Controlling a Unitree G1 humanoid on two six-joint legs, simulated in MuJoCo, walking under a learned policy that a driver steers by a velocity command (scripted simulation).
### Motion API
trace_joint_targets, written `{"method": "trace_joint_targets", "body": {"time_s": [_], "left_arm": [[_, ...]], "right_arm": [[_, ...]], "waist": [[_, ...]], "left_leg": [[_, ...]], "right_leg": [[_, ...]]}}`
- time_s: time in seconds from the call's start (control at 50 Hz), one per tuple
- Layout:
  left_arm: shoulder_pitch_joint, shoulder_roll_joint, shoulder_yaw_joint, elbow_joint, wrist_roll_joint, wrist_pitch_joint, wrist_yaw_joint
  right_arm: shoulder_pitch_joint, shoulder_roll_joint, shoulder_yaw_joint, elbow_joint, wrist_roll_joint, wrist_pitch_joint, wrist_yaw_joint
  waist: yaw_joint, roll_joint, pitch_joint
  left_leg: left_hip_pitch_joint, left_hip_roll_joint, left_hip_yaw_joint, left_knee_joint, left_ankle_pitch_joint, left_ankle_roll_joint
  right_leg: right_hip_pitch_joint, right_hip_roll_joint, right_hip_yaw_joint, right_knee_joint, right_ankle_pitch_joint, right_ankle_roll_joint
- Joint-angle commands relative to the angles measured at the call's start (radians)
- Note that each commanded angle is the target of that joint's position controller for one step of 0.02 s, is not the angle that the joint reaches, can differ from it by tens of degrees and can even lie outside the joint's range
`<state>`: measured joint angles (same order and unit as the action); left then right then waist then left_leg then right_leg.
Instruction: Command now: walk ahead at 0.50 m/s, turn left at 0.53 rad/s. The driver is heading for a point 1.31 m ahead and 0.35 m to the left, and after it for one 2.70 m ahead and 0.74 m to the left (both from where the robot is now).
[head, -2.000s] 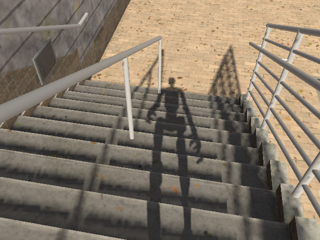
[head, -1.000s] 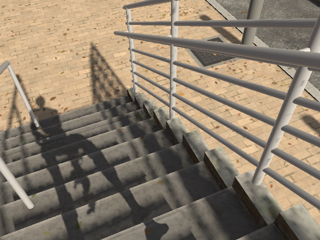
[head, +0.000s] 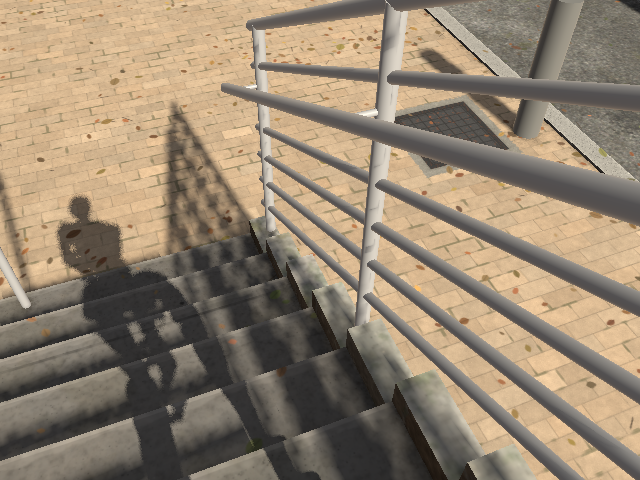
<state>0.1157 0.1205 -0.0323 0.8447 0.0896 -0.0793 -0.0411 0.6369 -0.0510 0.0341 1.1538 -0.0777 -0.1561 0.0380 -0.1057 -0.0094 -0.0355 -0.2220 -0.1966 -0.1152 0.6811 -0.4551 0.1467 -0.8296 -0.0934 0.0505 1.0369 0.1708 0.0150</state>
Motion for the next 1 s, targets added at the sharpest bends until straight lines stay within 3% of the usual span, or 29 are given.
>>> {"method": "trace_joint_targets", "body": {"time_s": [0.02,0.06,0.08,0.12,0.2,0.24,0.26,0.28,0.3,0.32,0.34,0.4,0.42,0.44,0.5,0.54,0.6,0.64,0.68,0.74,0.78,0.8,0.82,0.84,0.86,0.88,0.92,0.96,1.0], "left_arm": [[-0.197,0.073,0.006,-0.083,0.018,-0.003,0.004],[-0.269,0.07,0.008,-0.063,0.008,-0.003,-0.019],[-0.238,0.057,0.001,-0.057,0.021,-0.003,-0.036],[-0.236,0.051,0.003,-0.106,0.017,0.01,-0.044],[-0.124,0.059,0.006,-0.127,-0.016,-0.018,-0.029],[0.426,0.137,0.041,0.076,-0.007,-0.029,-0.005],[0.754,0.163,0.058,0.129,0.006,-0.027,-0.004],[0.598,0.309,0.083,0.09,-0.001,-0.003,-0.048],[0.546,0.335,0.105,0.078,0.051,0.018,-0.064],[0.39,0.273,0.087,0.042,0.002,0.027,-0.07],[0.23,0.077,0.039,-0.011,-0.035,0.009,-0.053],[0.14,-0.05,0.004,0.043,-0.021,-0.042,0.028],[0.118,-0.007,0.009,0.026,-0.02,-0.067,0.036],[0.19,0.105,0.038,0.065,0.003,-0.082,0.036],[0.361,0.163,0.04,0.159,0.052,-0.084,0.032],[0.521,0.024,-0.005,0.244,0.02,-0.089,0.08],[0.695,-0.028,-0.036,0.321,0.023,-0.075,0.117],[0.569,0.022,-0.041,0.262,0.029,-0.07,0.07],[0.475,0.117,-0.018,0.246,0.026,-0.076,0.034],[0.577,0.193,0.026,0.307,0.007,-0.035,0.082],[0.565,0.218,0.044,0.297,0.052,0.0,0.046],[0.614,0.219,0.06,0.317,0.049,0.007,0.013],[0.624,0.148,0.036,0.327,0.062,0.015,-0.009],[0.756,0.001,-0.002,0.326,0.046,0.008,-0.061],[0.481,0.08,0.012,0.193,-0.022,-0.028,-0.088],[0.258,0.152,0.025,0.106,-0.057,-0.047,-0.078],[0.207,0.177,0.044,0.066,-0.022,-0.055,-0.035],[0.299,0.063,0.023,0.084,0.024,-0.028,0.0],[0.344,0.04,0.025,0.114,0.034,-0.003,-0.005]], "right_arm": [[0.331,-0.123,-0.033,0.081,0.021,-0.002,-0.071],[0.355,-0.046,-0.029,0.092,0.018,0.015,-0.082],[0.246,-0.068,-0.026,0.024,0.03,0.02,-0.066],[0.105,-0.139,-0.026,-0.036,-0.001,0.037,-0.021],[0.137,-0.156,-0.041,-0.05,0.015,0.027,-0.023],[0.027,-0.172,-0.034,-0.056,0.015,0.045,0.027],[0.058,-0.125,-0.015,-0.068,0.027,0.051,0.06],[0.272,-0.088,-0.02,-0.076,0.022,0.044,0.085],[0.179,-0.175,-0.037,-0.152,0.031,0.05,0.098],[-0.045,-0.205,-0.05,-0.256,0.018,0.067,0.077],[-0.176,-0.21,-0.054,-0.268,-0.001,0.076,0.046],[-0.191,-0.082,-0.023,-0.258,-0.052,0.116,0.063],[-0.188,-0.148,-0.045,-0.211,-0.052,0.093,0.079],[-0.175,-0.147,-0.051,-0.18,-0.038,0.085,0.098],[-0.218,-0.111,-0.038,-0.227,0.002,0.066,0.09],[-0.477,-0.137,-0.022,-0.329,-0.011,0.072,0.047],[-0.622,-0.131,0.005,-0.358,-0.003,0.075,0.049],[-0.613,-0.194,-0.007,-0.366,-0.012,0.092,0.088],[-0.59,-0.26,-0.035,-0.374,-0.02,0.105,0.09],[-0.708,-0.223,-0.021,-0.393,-0.035,0.097,0.067],[-0.539,-0.245,-0.054,-0.316,-0.019,0.082,0.046],[-0.302,-0.353,-0.112,-0.19,0.005,0.057,0.032],[-0.1,-0.464,-0.156,-0.128,-0.002,0.052,0.018],[0.124,-0.526,-0.177,-0.074,0.021,0.072,0.017],[0.243,-0.464,-0.173,-0.04,-0.015,0.075,0.017],[0.21,-0.425,-0.168,-0.028,-0.014,0.079,0.007],[-0.073,-0.223,-0.091,-0.103,-0.003,0.084,0.014],[-0.222,-0.134,-0.04,-0.15,0.011,0.057,0.017],[-0.316,-0.219,-0.05,-0.197,0.044,0.026,0.018]], "waist": [[-0.09,0.047,0.111],[-0.103,0.057,0.147],[-0.068,0.07,0.11],[0.008,0.066,0.109],[0.01,0.055,0.11],[0.256,-0.097,0.067],[0.31,-0.15,-0.216],[0.144,-0.161,-0.403],[0.188,-0.045,-0.299],[0.187,-0.031,-0.199],[0.131,0.138,-0.063],[-0.012,-0.023,0.211],[0.018,0.045,0.162],[0.052,-0.039,0.114],[0.028,-0.05,0.075],[0.174,-0.023,0.128],[0.251,0.054,0.143],[0.19,-0.009,0.186],[0.14,-0.014,0.231],[0.24,-0.033,0.273],[0.148,-0.017,0.156],[0.083,0.051,0.03],[-0.006,0.124,-0.073],[-0.008,0.25,-0.433],[-0.134,0.16,-0.408],[-0.165,0.088,-0.202],[0.024,-0.026,0.003],[0.164,-0.034,0.115],[0.215,-0.006,0.143]], "left_leg": [[0.591,0.321,-0.453,0.06,0.473,0.104],[0.466,0.243,-0.452,0.128,0.428,0.073],[0.113,0.171,-0.39,0.11,0.334,0.065],[-0.448,0.144,-0.374,0.053,0.212,0.083],[-0.304,0.061,-0.361,0.265,0.377,0.002],[-0.463,-0.019,-0.249,0.769,0.446,-0.076],[-0.677,-0.029,-0.155,1.249,-0.121,-0.1],[-0.812,0.036,-0.083,1.565,-0.363,-0.081],[-0.964,0.059,-0.048,1.654,-0.334,-0.099],[-1.118,0.129,-0.03,1.592,-0.229,-0.098],[-1.019,0.236,-0.04,1.276,0.012,-0.087],[-0.53,0.375,0.019,0.703,0.271,-0.018],[-0.365,0.364,0.036,0.373,0.551,-0.024],[-0.286,0.312,0.108,0.321,0.617,-0.036],[-0.362,0.305,0.08,0.498,0.574,-0.062],[-0.948,0.433,-0.111,0.156,0.749,-0.082],[-0.937,0.436,-0.012,-0.091,0.97,-0.091],[-0.356,0.319,0.192,-0.015,1.066,-0.06],[-0.293,0.322,0.133,0.011,0.868,-0.058],[-0.44,0.36,0.091,-0.306,0.756,-0.049],[-0.038,0.27,0.188,-0.28,0.755,-0.013],[0.319,0.203,0.295,-0.319,0.896,-0.007],[0.684,0.304,0.164,-0.273,1.125,0.053],[1.178,0.528,-0.023,0.074,1.553,0.269],[1.209,0.573,-0.143,-0.016,1.429,0.267],[0.965,0.588,-0.151,-0.116,1.019,0.217],[0.329,0.559,-0.152,-0.199,0.635,0.186],[-0.199,0.536,-0.113,-0.335,0.439,0.188],[-0.39,0.505,-0.095,-0.426,0.377,0.203]], "right_leg": [[-0.597,-0.025,0.114,-0.299,0.038,0.022],[-0.521,-0.024,0.081,-0.443,0.213,-0.025],[-0.168,0.001,0.004,-0.498,0.372,-0.066],[0.373,0.04,-0.086,-0.333,0.355,-0.045],[0.676,0.122,-0.096,-0.595,0.026,-0.032],[1.161,-0.002,-0.104,-0.844,0.418,-0.13],[1.633,-0.194,-0.002,-0.513,0.65,-0.313],[1.703,-0.426,0.219,-0.25,1.042,-0.503],[1.521,-0.492,0.338,-0.367,0.875,-0.564],[1.328,-0.542,0.422,-0.556,0.19,-0.54],[0.988,-0.438,0.279,-0.663,-0.061,-0.426],[0.249,-0.216,-0.047,-0.793,-0.068,-0.289],[0.198,-0.117,-0.176,-0.759,-0.137,-0.245],[0.225,-0.085,-0.197,-0.74,-0.148,-0.25],[0.359,-0.191,-0.144,-0.603,0.08,-0.259],[0.943,-0.295,0.012,-0.519,-0.057,-0.237],[0.954,-0.215,-0.087,-0.386,-0.264,-0.197],[0.37,-0.122,-0.165,-0.458,-0.431,-0.184],[0.367,-0.187,-0.144,-0.425,-0.423,-0.156],[0.705,-0.257,-0.108,-0.298,-0.361,-0.096],[0.606,-0.245,-0.16,-0.086,-0.125,-0.095],[0.502,-0.118,-0.281,0.148,-0.154,-0.05],[0.276,-0.099,-0.24,0.416,-0.421,0.002],[0.073,-0.011,-0.186,0.908,-1.001,0.035],[-0.219,0.003,-0.132,1.007,-1.035,0.027],[-0.348,-0.056,-0.107,0.973,-1.019,0.001],[-0.173,-0.131,-0.004,0.639,-0.835,-0.042],[0.086,-0.148,0.068,0.33,-0.517,-0.109],[0.261,-0.097,0.018,0.072,-0.316,-0.092]]}}
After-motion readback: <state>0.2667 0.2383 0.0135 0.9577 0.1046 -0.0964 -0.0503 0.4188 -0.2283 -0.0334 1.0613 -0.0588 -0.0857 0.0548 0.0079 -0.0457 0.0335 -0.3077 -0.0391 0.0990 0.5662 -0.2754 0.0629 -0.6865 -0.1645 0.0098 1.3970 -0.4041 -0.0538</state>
